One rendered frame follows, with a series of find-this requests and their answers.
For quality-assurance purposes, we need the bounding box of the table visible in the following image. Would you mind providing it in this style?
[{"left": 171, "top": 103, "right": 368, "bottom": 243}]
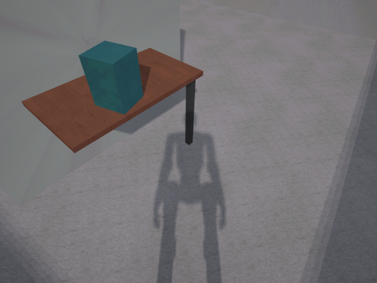
[{"left": 22, "top": 48, "right": 203, "bottom": 153}]

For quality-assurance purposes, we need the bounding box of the carton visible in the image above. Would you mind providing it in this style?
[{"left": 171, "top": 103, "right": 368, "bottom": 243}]
[{"left": 79, "top": 41, "right": 143, "bottom": 114}]

